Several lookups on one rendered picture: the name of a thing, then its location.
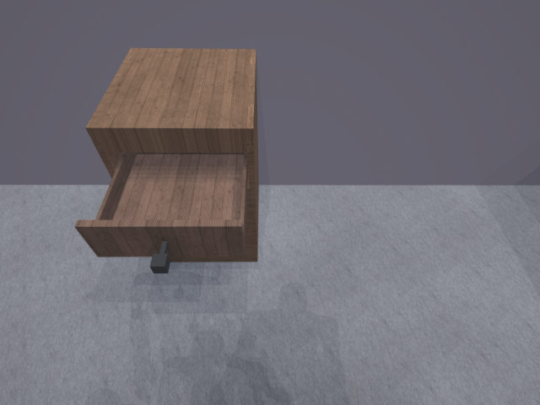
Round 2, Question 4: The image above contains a drawer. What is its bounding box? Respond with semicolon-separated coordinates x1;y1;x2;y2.
74;153;248;257

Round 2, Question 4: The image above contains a handle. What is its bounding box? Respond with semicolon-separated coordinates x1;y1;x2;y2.
150;241;170;273

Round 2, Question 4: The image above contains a cabinet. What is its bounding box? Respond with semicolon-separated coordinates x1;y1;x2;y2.
86;48;259;262

